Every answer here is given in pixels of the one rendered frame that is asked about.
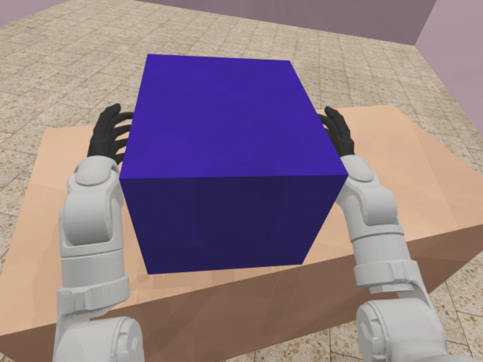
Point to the left robot upper arm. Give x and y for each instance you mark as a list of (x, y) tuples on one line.
[(106, 340)]

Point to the carton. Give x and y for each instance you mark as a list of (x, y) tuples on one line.
[(227, 165)]

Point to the left robot hand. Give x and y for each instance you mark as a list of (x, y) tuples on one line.
[(104, 134)]

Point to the robot left forearm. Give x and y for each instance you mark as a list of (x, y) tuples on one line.
[(91, 243)]

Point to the robot right forearm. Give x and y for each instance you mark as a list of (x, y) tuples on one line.
[(383, 262)]

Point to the pedestal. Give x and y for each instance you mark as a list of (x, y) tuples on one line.
[(211, 316)]

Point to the right robot hand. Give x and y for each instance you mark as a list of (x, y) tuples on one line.
[(338, 131)]

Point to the right robot upper arm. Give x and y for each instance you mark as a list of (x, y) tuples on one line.
[(401, 330)]

